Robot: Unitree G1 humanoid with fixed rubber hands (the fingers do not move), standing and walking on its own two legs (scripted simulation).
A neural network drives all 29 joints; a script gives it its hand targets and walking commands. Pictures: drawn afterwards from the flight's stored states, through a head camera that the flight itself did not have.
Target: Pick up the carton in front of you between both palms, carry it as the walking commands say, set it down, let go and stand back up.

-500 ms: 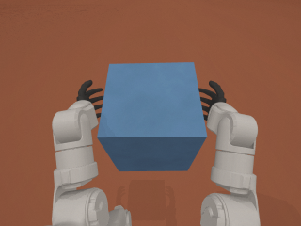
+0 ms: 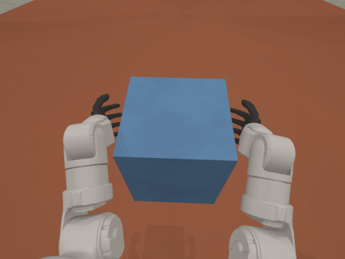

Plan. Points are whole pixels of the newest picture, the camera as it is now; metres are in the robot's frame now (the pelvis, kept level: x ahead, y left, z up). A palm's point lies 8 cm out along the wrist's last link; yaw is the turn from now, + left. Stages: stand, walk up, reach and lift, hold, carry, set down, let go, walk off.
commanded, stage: carry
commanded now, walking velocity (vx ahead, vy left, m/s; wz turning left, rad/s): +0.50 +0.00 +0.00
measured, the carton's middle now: (175, 145) +0.37 +0.00 +0.11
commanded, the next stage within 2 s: none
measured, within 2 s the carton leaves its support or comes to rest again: neither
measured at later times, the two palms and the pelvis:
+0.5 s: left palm (125, 94) +0.59 +0.16 +0.11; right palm (218, 96) +0.60 -0.14 +0.10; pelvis +0.30 +0.01 +0.01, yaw +0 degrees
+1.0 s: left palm (141, 59) +0.87 +0.14 +0.10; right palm (213, 61) +0.86 -0.16 +0.11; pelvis +0.64 -0.01 +0.00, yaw +0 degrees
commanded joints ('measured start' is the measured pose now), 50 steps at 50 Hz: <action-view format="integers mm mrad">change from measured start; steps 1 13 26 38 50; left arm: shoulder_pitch -561 -358 189 367 392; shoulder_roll -704 -923 -823 -809 -606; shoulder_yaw -474 -649 -836 -879 -762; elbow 31 -168 -576 -703 -554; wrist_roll -166 -159 -251 -218 -186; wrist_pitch -24 -171 -101 -75 -35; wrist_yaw -3 -93 -110 -125 -69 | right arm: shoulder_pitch -609 -380 270 337 336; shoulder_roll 646 946 776 734 563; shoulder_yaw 471 682 748 847 765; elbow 46 -31 -401 -620 -511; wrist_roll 129 160 195 257 205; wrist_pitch -15 -161 -109 -71 -25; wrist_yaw -8 75 82 147 67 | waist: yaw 63 35 16 10 60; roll -243 -100 291 140 -97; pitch -387 -294 -451 -68 -199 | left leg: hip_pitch -661 -651 572 72 -254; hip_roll -47 80 445 245 94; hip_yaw -74 -12 -494 -36 130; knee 783 274 -130 -430 382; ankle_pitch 9 359 780 407 558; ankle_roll -8 -51 235 107 -24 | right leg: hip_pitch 803 748 -31 -74 662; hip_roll -367 -230 7 -96 -224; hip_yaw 749 199 29 33 244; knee -197 -302 584 179 -131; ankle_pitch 25 267 -324 -34 -262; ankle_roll -188 -65 100 108 -23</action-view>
